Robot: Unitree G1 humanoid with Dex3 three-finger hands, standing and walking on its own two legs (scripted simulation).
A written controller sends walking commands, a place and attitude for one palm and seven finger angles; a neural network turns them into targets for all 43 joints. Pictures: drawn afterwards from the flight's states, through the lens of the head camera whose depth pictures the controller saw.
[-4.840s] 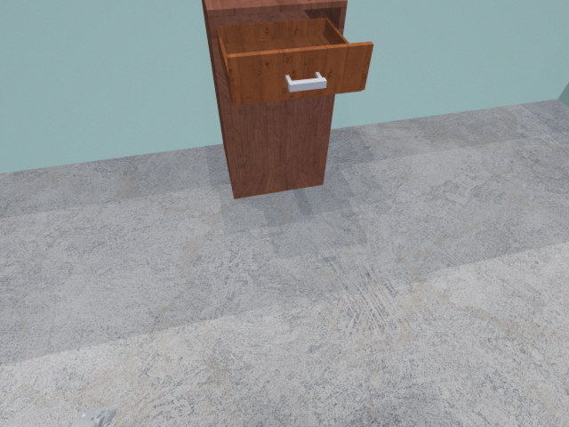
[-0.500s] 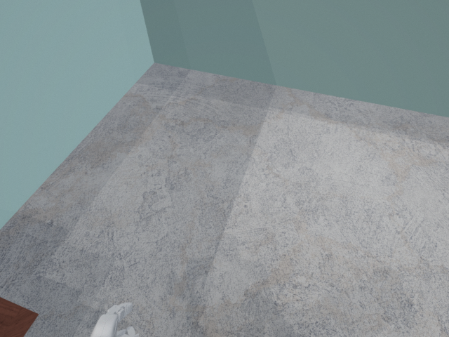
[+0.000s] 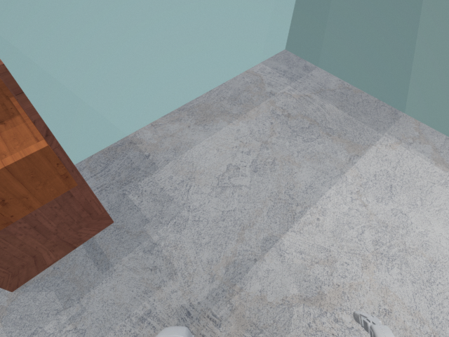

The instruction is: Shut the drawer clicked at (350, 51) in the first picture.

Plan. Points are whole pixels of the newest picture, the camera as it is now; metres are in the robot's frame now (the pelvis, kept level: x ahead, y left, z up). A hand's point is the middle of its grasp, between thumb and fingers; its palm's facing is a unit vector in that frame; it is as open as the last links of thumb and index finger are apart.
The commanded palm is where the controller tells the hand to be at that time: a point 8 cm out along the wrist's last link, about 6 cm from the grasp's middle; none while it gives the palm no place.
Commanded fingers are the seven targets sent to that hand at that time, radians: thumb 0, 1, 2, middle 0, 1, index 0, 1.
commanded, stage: turn to face it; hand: left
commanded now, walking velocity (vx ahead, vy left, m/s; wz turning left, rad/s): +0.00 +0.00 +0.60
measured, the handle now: out of the picture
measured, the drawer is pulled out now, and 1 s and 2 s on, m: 0.29 0.29 0.29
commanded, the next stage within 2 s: take the last steps up to it in 1.34 s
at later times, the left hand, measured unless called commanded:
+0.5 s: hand out of the picture +0.06 +0.24 -0.14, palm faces +0.28 -0.93 -0.26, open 7.4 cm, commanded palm none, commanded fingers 0.00 0.90 0.90 -0.20 -0.30 -0.20 -0.30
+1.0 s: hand out of the picture -0.11 +0.16 -0.15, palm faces +0.59 -0.76 -0.27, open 7.4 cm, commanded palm none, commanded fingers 0.00 0.90 0.90 -0.20 -0.30 -0.20 -0.30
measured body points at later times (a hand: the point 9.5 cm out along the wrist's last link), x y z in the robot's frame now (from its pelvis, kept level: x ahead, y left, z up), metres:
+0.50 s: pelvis -0.01 +0.01 +0.01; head +0.02 +0.02 +0.46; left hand +0.05 +0.29 -0.12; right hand +0.09 -0.22 -0.14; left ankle +0.00 +0.11 -0.73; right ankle +0.02 -0.14 -0.69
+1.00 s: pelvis -0.03 -0.03 +0.01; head +0.01 -0.02 +0.46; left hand -0.14 +0.20 -0.13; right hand +0.19 -0.21 -0.14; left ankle -0.12 +0.09 -0.68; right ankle +0.01 -0.12 -0.73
